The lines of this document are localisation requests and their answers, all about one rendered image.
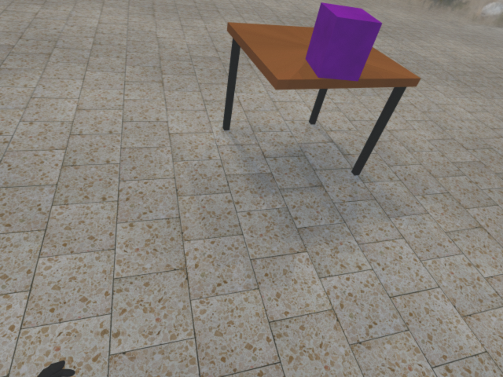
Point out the table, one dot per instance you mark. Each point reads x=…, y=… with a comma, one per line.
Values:
x=279, y=52

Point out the left robot hand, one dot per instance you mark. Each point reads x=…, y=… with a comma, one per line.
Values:
x=55, y=370

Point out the carton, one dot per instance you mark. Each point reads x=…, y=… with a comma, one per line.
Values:
x=341, y=42

